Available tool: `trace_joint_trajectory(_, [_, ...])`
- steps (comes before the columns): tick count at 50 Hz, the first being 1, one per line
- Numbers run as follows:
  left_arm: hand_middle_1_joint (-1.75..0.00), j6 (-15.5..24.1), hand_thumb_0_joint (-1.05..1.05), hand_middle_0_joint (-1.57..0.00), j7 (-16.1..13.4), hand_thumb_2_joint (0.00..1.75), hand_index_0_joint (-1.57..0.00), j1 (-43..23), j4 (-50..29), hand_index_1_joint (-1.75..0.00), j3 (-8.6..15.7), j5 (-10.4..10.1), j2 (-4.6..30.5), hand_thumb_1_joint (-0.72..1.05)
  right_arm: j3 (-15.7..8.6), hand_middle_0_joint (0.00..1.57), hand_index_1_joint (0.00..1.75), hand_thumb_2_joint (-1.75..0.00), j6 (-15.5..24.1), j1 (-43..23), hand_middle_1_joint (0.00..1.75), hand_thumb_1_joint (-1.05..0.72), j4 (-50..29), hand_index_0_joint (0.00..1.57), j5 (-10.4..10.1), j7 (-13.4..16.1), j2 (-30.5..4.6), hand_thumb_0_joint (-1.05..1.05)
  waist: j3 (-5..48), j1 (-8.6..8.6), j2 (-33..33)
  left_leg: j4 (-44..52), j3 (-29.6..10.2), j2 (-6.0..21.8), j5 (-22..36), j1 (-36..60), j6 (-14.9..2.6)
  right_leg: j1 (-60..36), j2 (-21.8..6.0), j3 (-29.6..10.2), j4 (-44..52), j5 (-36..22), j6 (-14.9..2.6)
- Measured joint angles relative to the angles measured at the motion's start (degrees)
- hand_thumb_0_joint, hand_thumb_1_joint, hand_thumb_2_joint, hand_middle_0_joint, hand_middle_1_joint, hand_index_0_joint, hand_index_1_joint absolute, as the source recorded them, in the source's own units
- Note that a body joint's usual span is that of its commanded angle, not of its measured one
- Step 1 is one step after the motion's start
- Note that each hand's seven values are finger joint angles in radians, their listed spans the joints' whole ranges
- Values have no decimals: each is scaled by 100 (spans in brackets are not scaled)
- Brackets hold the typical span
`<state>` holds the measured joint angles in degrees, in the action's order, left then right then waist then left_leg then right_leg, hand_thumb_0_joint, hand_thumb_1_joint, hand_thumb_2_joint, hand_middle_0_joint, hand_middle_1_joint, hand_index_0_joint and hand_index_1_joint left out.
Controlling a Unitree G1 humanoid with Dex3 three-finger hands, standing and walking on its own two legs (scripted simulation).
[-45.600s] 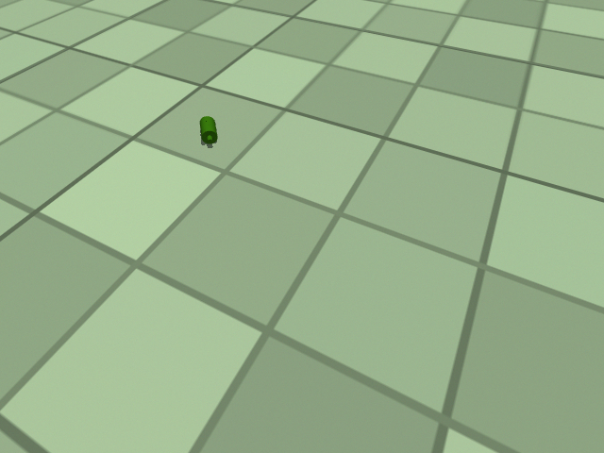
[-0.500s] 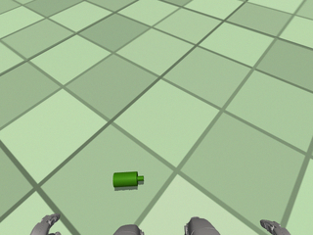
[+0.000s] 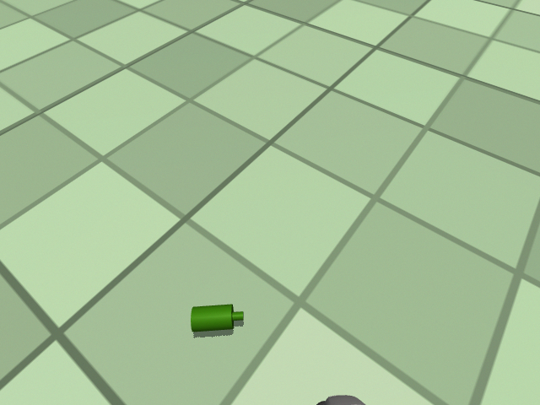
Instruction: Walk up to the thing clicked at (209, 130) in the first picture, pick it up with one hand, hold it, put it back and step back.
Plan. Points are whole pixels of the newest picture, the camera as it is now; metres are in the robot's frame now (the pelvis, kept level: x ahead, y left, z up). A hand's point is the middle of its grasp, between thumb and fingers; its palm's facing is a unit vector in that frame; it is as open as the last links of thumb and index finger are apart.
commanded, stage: walk up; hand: left
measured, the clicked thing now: (218, 317) +0.46 +0.21 -0.73
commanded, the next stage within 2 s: stand in 0.20 s
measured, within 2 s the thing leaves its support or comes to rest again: neither
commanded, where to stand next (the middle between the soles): +0.09 -0.02 m, yaw +3 degrees
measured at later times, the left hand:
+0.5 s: hand out of the picture +0.12 +0.25 -0.14, palm faces -0.02 -0.94 -0.33, open 7.3 cm
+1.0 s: hand out of the picture +0.11 +0.25 -0.14, palm faces -0.01 -0.94 -0.35, open 7.3 cm
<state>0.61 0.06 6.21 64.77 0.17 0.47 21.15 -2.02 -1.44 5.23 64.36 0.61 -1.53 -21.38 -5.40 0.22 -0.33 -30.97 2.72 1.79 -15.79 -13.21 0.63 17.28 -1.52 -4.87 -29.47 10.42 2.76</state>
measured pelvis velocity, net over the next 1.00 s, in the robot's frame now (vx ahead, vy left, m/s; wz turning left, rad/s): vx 0.03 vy -0.01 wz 0.02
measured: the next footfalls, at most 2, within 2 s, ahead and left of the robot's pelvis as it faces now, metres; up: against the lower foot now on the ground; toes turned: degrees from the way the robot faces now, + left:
left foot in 1.86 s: -0.12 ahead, +0.10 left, +0.00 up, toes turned +4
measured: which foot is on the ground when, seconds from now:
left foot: down 0.00-1.00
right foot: down 0.00-1.00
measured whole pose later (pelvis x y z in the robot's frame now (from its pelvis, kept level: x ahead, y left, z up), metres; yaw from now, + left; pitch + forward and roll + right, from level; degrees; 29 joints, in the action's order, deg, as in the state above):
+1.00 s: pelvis +0.03 -0.01 +0.01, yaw +1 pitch -2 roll +0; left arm 0.5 0.3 5.5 64.5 0.1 0.5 20.1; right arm -1.3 -0.1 4.5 65.1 0.8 -0.9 -19.9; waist -2.7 1.0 0.0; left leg -20.3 1.5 2.1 -12.7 -5.2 1.7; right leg 9.6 -1.5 -3.2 -20.6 8.8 2.2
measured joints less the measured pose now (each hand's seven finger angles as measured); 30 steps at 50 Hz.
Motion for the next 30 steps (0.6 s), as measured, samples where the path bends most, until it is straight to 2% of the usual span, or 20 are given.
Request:
trace_joint_trajectory(12, [-30, 24, 0, -21, -21, 90, -21, -240, -19, -30, -11, -2, -69, 91, 11, 21, 30, -90, 25, -281, 30, -90, -26, 20, -33, 34, 83, 0, 55, 37, 62, 357, -7, -7, 110, 258, 20, -237, -15, 22, 298, -71, 10])
trace_joint_trajectory(20, [-30, 35, 0, -21, 32, 90, -21, -267, 4, -30, -5, 4, -110, 91, 83, 21, 30, -90, 130, -150, 30, -90, 58, 20, 21, 24, 168, 0, 264, 75, 4, 685, -55, -13, 203, 479, 33, -484, -32, 85, 627, -145, 12])
trace_joint_trajectory(30, [-30, 1, 0, -21, 42, 90, -21, -151, 44, -30, 28, 6, -132, 91, 99, 21, 30, -90, 184, -74, 30, -90, 95, 20, 12, 62, 186, 0, 263, 70, -36, 966, -57, -14, 276, 686, 54, -650, -36, 99, 815, -166, -3])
